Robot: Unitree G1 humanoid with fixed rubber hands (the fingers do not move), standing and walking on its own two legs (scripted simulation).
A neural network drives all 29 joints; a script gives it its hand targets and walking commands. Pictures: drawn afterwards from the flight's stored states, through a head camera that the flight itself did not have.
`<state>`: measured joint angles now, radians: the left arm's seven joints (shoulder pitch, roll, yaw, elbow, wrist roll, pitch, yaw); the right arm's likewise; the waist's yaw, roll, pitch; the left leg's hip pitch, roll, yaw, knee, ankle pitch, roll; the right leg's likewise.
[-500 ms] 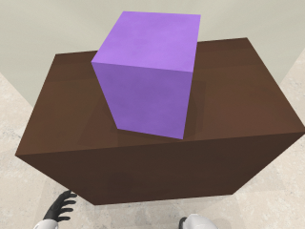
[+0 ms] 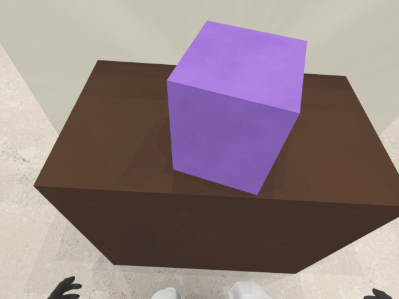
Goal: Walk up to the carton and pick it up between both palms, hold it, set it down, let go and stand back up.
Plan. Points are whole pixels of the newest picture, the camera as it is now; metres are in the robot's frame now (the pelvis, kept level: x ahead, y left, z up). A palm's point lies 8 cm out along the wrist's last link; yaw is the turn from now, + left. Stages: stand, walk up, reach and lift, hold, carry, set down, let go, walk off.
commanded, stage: walk up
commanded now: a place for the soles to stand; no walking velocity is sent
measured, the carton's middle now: (233, 111) +0.46 -0.03 +0.11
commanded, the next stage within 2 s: reach and lift in 1.66 s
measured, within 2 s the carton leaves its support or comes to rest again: neither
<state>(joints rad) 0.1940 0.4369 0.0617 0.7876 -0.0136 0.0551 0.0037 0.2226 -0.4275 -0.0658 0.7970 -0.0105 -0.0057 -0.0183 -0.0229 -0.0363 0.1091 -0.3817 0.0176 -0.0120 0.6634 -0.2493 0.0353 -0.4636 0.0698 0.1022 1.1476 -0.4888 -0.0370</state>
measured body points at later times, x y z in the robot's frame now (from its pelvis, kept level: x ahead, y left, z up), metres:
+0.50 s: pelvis -0.01 -0.02 +0.01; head +0.00 -0.03 +0.46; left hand +0.13 +0.29 -0.09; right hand +0.07 -0.34 -0.10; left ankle +0.05 +0.11 -0.72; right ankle -0.05 -0.15 -0.72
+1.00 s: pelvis +0.00 -0.01 +0.01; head +0.00 -0.01 +0.46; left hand +0.11 +0.32 -0.09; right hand +0.09 -0.34 -0.09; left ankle +0.05 +0.11 -0.72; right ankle -0.05 -0.15 -0.72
